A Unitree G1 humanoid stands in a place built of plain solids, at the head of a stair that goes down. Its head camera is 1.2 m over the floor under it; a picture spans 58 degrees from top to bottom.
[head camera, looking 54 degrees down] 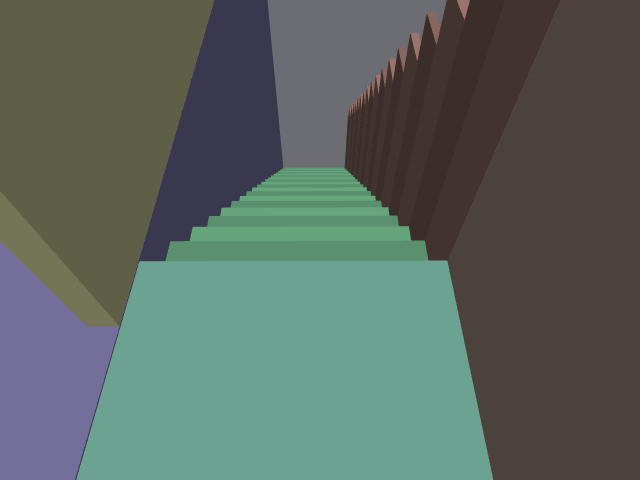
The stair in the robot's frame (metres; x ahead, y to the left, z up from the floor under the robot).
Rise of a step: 0.21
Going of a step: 0.23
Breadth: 1.02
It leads straight ahead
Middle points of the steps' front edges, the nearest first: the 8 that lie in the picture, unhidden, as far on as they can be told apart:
0.79 0.09 0.00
1.02 0.09 -0.21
1.25 0.09 -0.41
1.49 0.09 -0.62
1.72 0.09 -0.83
1.96 0.09 -1.04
2.19 0.09 -1.24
2.42 0.09 -1.45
